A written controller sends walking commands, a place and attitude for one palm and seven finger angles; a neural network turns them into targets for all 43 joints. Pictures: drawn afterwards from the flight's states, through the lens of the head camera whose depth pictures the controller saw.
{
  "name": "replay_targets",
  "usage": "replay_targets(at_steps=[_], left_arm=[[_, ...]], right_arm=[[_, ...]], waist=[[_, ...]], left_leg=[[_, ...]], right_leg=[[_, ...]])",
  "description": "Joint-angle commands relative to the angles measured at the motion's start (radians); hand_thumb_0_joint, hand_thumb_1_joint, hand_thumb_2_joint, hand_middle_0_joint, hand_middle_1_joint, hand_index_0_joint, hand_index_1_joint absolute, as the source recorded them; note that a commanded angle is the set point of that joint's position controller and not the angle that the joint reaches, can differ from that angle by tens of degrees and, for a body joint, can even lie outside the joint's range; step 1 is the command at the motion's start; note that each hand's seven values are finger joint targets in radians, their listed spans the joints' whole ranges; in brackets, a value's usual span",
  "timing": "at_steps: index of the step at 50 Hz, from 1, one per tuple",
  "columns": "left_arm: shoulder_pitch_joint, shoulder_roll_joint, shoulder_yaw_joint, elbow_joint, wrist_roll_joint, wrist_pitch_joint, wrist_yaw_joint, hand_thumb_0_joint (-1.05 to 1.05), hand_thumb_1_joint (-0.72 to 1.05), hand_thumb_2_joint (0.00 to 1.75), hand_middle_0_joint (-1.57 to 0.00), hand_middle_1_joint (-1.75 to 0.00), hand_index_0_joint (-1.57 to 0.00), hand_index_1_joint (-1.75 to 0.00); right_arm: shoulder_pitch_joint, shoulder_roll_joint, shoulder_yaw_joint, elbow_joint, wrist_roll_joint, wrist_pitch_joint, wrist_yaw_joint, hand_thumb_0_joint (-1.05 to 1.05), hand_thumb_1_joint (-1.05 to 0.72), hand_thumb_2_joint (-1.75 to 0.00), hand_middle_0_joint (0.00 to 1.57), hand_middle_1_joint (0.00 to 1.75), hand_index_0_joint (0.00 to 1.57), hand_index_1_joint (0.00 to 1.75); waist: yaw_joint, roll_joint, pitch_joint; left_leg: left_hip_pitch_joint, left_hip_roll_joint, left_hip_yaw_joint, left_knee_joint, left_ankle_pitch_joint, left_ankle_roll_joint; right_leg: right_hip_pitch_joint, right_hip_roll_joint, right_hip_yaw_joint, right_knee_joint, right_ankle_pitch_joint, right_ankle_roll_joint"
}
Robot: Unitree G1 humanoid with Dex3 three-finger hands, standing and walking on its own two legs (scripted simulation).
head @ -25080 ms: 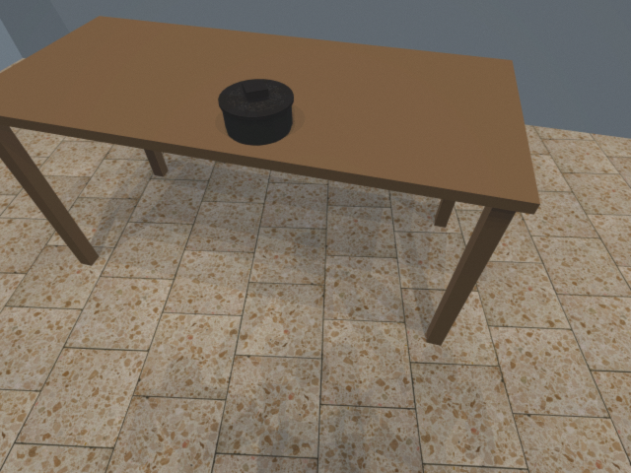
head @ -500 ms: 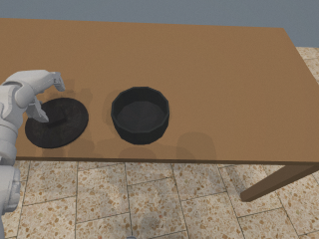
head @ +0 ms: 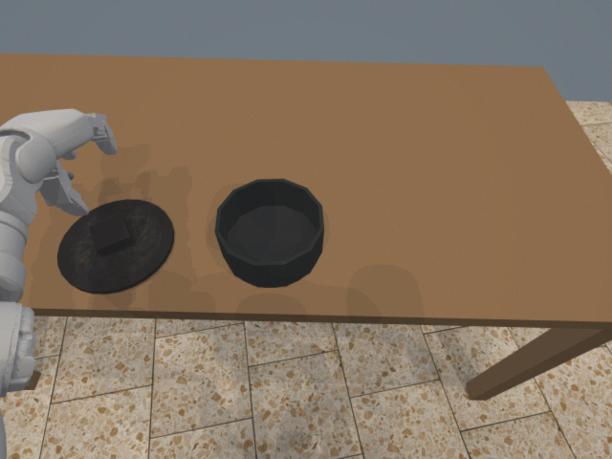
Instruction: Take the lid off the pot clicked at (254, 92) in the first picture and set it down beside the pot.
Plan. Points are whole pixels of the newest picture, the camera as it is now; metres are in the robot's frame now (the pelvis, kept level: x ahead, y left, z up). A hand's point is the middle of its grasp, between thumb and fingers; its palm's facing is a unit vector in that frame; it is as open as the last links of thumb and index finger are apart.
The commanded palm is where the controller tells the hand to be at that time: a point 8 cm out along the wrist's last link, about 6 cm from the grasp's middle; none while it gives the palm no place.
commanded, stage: raise the empty hand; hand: left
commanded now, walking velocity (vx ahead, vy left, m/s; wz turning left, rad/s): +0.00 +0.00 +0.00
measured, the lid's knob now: (111, 235) +0.44 +0.30 -0.02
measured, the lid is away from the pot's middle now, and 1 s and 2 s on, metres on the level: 0.25 0.25 0.25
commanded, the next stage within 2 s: draw the hand back to the body in 0.18 s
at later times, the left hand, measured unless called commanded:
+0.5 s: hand (66, 179) +0.43 +0.30 +0.12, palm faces -0.37 -0.06 -0.93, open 11.0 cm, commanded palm +0.41 +0.29 +0.19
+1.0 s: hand (99, 185) +0.39 +0.23 +0.16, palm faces +0.28 -0.89 -0.36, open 11.0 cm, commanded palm +0.34 +0.28 +0.19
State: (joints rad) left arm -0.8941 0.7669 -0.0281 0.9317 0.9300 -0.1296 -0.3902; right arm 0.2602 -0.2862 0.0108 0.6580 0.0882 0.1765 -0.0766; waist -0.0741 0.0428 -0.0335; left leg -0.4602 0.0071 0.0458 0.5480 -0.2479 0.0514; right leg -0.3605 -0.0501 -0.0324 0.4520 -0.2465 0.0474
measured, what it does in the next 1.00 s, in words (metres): stands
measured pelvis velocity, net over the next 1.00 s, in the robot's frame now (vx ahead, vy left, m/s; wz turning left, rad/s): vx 0.01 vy -0.02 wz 0.00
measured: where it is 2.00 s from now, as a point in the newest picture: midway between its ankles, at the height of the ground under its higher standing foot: outside the picture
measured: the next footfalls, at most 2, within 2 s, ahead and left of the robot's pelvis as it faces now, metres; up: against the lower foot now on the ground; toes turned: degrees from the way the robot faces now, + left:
none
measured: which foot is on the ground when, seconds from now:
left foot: down 0.00-1.00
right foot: down 0.00-1.00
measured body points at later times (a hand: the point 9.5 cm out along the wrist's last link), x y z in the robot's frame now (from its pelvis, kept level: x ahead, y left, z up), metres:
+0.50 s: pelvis +0.00 -0.01 +0.00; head +0.06 -0.01 +0.45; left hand +0.45 +0.30 +0.18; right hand +0.09 -0.28 -0.12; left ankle +0.01 +0.09 -0.73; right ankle -0.02 -0.16 -0.73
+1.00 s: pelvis +0.01 -0.02 +0.01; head +0.03 -0.01 +0.46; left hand +0.37 +0.28 +0.18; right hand +0.17 -0.25 -0.09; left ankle +0.01 +0.09 -0.73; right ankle -0.02 -0.16 -0.73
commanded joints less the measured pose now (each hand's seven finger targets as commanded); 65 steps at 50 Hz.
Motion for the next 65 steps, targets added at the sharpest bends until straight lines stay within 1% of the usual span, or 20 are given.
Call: replay_targets(at_steps=[1,6,9,13,16,18,22,26,31,36,38,39,41,43,46,49,52,56,62,65], left_arm=[[-0.506,0.328,0.084,-0.254,-0.004,0.006,0.017,0.00,0.02,0.58,-0.33,-0.90,-0.33,-0.90],[-0.437,0.327,0.100,-0.193,-0.023,0.003,-0.007,0.00,0.02,0.58,-0.33,-0.90,-0.33,-0.90],[-0.417,0.242,0.025,-0.131,-0.034,0.021,-0.026,0.00,0.02,0.58,-0.33,-0.90,-0.33,-0.90],[-0.561,0.317,0.057,-0.281,-0.006,0.010,-0.015,0.00,0.02,0.58,-0.33,-0.90,-0.33,-0.90],[-0.497,0.385,0.144,-0.345,-0.020,-0.019,-0.001,0.00,0.02,0.58,-0.33,-0.90,-0.33,-0.90],[-0.397,0.397,0.179,-0.272,-0.024,-0.020,0.004,0.00,0.02,0.58,-0.33,-0.90,-0.33,-0.90],[-0.274,0.280,0.095,-0.228,-0.037,0.011,-0.005,0.00,0.02,0.58,-0.33,-0.90,-0.33,-0.90],[-0.312,0.361,0.164,-0.488,-0.039,0.006,0.002,0.00,0.02,0.58,-0.33,-0.90,-0.33,-0.90],[-0.160,0.411,0.255,-0.452,-0.082,0.013,0.001,0.00,0.02,0.58,-0.33,-0.90,-0.33,-0.90],[-0.112,0.211,0.089,-0.538,-0.092,0.040,-0.022,0.00,0.02,0.58,-0.33,-0.90,-0.33,-0.90],[-0.119,0.273,0.136,-0.638,-0.090,0.044,-0.021,0.00,0.02,0.58,-0.33,-0.90,-0.33,-0.90],[-0.157,-0.094,0.196,-0.690,-0.707,-0.013,0.148,0.00,0.02,0.58,-0.33,-0.90,-0.33,-0.90],[-0.031,-0.032,0.236,-0.715,-0.760,-0.028,0.292,0.00,0.02,0.58,-0.33,-0.90,-0.33,-0.90],[0.044,0.047,0.369,-0.642,-0.870,-0.014,0.372,0.00,0.02,0.58,-0.33,-0.90,-0.33,-0.90],[-0.022,0.118,0.455,-0.747,-0.910,-0.030,0.448,0.00,0.06,0.60,-0.32,-0.87,-0.32,-0.87],[0.048,-0.020,0.393,-0.897,-0.941,-0.046,0.478,0.00,0.13,0.62,-0.31,-0.83,-0.31,-0.83],[0.293,-0.072,0.426,-0.852,-0.964,-0.028,0.492,0.00,0.19,0.65,-0.30,-0.78,-0.30,-0.78],[0.369,-0.097,0.422,-0.843,-0.988,-0.009,0.486,0.00,0.28,0.68,-0.29,-0.72,-0.29,-0.72],[0.358,-0.088,0.432,-1.093,-0.992,-0.039,0.499,0.00,0.42,0.73,-0.27,-0.63,-0.27,-0.63],[0.487,-0.138,0.419,-1.011,-1.002,-0.010,0.503,0.00,0.48,0.75,-0.26,-0.59,-0.26,-0.59]], right_arm=[[0.020,-0.169,-0.064,-0.097,-0.002,-0.018,-0.006,0.00,-0.90,-0.90,0.20,0.30,0.20,0.30],[0.026,-0.168,-0.062,-0.091,-0.003,-0.017,-0.007,0.00,-0.90,-0.90,0.20,0.30,0.20,0.30],[0.013,-0.167,-0.057,-0.085,0.005,-0.005,0.002,0.00,-0.90,-0.90,0.20,0.30,0.20,0.30],[0.019,-0.166,-0.063,-0.090,-0.002,0.000,-0.001,0.00,-0.90,-0.90,0.20,0.30,0.20,0.30],[0.010,-0.165,-0.065,-0.109,-0.010,-0.010,-0.007,0.00,-0.90,-0.90,0.20,0.30,0.20,0.30],[0.006,-0.160,-0.058,-0.109,-0.008,-0.002,-0.003,0.00,-0.90,-0.90,0.20,0.30,0.20,0.30],[-0.031,-0.158,-0.057,-0.126,0.000,0.009,0.022,0.00,-0.90,-0.90,0.20,0.30,0.20,0.30],[-0.066,-0.157,-0.063,-0.168,-0.008,0.012,0.025,0.00,-0.90,-0.90,0.20,0.30,0.20,0.30],[-0.068,-0.159,-0.057,-0.168,-0.007,0.010,0.024,0.00,-0.90,-0.90,0.20,0.30,0.20,0.30],[-0.133,-0.141,-0.055,-0.189,0.004,0.016,0.042,0.00,-0.90,-0.90,0.20,0.30,0.20,0.30],[-0.130,-0.138,-0.055,-0.196,0.000,0.018,0.045,0.00,-0.90,-0.90,0.20,0.30,0.20,0.30],[-0.004,-0.058,-0.031,-0.249,0.013,-0.054,0.018,0.00,-0.90,-0.90,0.20,0.30,0.20,0.30],[-0.079,-0.089,-0.006,-0.220,-0.001,-0.117,-0.006,0.00,-0.90,-0.90,0.20,0.30,0.20,0.30],[-0.080,-0.120,-0.006,-0.193,-0.015,-0.135,-0.029,0.00,-0.90,-0.90,0.20,0.30,0.20,0.30],[-0.089,-0.125,-0.006,-0.151,-0.033,-0.163,-0.039,0.00,-0.90,-0.90,0.20,0.30,0.20,0.30],[-0.126,-0.089,0.001,-0.165,-0.041,-0.217,-0.031,0.00,-0.90,-0.90,0.20,0.30,0.20,0.30],[-0.123,-0.088,-0.007,-0.154,-0.050,-0.235,-0.015,0.00,-0.90,-0.90,0.20,0.30,0.20,0.30],[-0.130,-0.103,-0.022,-0.148,-0.045,-0.231,-0.007,0.00,-0.90,-0.90,0.20,0.30,0.20,0.30],[-0.162,-0.092,-0.022,-0.153,-0.045,-0.269,-0.003,0.00,-0.90,-0.90,0.20,0.30,0.20,0.30],[-0.156,-0.097,-0.030,-0.138,-0.043,-0.265,-0.001,0.00,-0.90,-0.90,0.20,0.30,0.20,0.30]], waist=[[-0.005,0.069,-0.408],[-0.004,0.030,-0.384],[-0.012,0.003,-0.309],[-0.011,0.076,-0.427],[0.008,0.091,-0.500],[0.019,0.067,-0.465],[0.017,0.040,-0.338],[0.026,0.090,-0.456],[0.039,0.032,-0.398],[0.026,0.057,-0.298],[0.037,0.065,-0.357],[-0.011,0.057,-0.284],[0.027,0.025,-0.249],[0.054,-0.086,-0.259],[0.058,0.008,-0.257],[0.074,0.231,-0.251],[0.088,0.120,-0.201],[0.075,-0.020,-0.119],[0.083,0.080,-0.246],[0.084,-0.035,-0.176]], left_leg=[[0.375,-0.014,-0.050,-0.035,0.374,0.034],[0.370,-0.018,-0.053,-0.032,0.395,0.039],[0.319,-0.016,-0.039,-0.044,0.314,0.034],[0.391,-0.022,-0.047,-0.038,0.364,0.037],[0.443,-0.020,-0.060,-0.023,0.477,0.042],[0.392,-0.022,-0.060,-0.030,0.460,0.038],[0.325,-0.015,-0.042,-0.044,0.391,0.029],[0.422,-0.020,-0.065,-0.033,0.490,0.039],[0.381,-0.024,-0.065,-0.050,0.449,0.041],[0.374,-0.018,-0.058,-0.064,0.380,0.033],[0.412,-0.021,-0.071,-0.064,0.391,0.035],[0.571,0.045,-0.064,-0.080,0.244,0.011],[0.604,0.090,-0.153,-0.153,0.096,-0.004],[0.498,0.064,-0.098,-0.153,0.124,-0.002],[0.474,0.048,-0.054,-0.147,0.210,-0.015],[0.528,0.046,-0.059,-0.152,0.286,-0.036],[0.472,0.047,-0.041,-0.137,0.362,-0.029],[0.395,0.043,-0.022,-0.141,0.271,-0.020],[0.517,0.022,-0.011,-0.123,0.397,-0.009],[0.478,0.023,-0.002,-0.118,0.371,-0.006]], right_leg=[[0.020,0.072,-0.038,-0.040,0.273,-0.088],[0.021,0.075,-0.041,-0.050,0.286,-0.082],[-0.006,0.077,-0.049,-0.049,0.249,-0.078],[0.027,0.078,-0.040,-0.044,0.281,-0.084],[0.061,0.074,-0.034,-0.039,0.337,-0.085],[0.083,0.073,-0.043,-0.030,0.330,-0.082],[0.048,0.070,-0.046,-0.039,0.291,-0.081],[0.086,0.066,-0.035,-0.042,0.330,-0.087],[0.114,0.062,-0.043,-0.050,0.323,-0.082],[0.050,0.061,-0.044,-0.073,0.253,-0.080],[0.077,0.065,-0.046,-0.071,0.253,-0.080],[0.034,0.058,-0.063,-0.075,0.154,-0.106],[0.025,0.052,-0.044,-0.094,0.057,-0.108],[0.137,0.046,-0.031,-0.108,0.129,-0.099],[0.203,0.033,-0.017,-0.107,0.202,-0.093],[0.216,0.036,-0.026,-0.101,0.225,-0.101],[0.263,0.047,-0.031,-0.096,0.311,-0.096],[0.262,0.038,-0.033,-0.097,0.320,-0.084],[0.289,0.046,-0.018,-0.091,0.417,-0.077],[0.276,0.043,-0.026,-0.090,0.440,-0.070]])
